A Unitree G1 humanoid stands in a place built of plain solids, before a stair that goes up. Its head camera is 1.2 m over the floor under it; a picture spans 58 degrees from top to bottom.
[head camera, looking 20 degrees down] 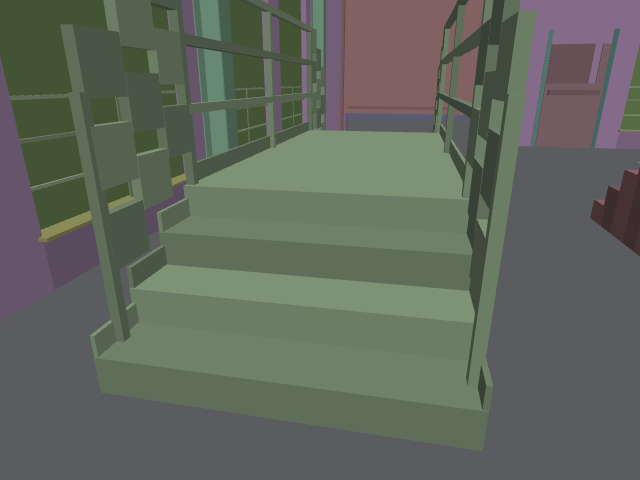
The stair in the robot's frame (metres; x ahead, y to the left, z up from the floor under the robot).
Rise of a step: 0.17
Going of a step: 0.28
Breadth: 1.50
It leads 12 degrees to the right of straight ahead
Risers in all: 4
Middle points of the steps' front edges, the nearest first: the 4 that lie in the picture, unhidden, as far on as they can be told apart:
1.31 0.17 0.17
1.58 0.11 0.34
1.86 0.06 0.51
2.13 0.00 0.68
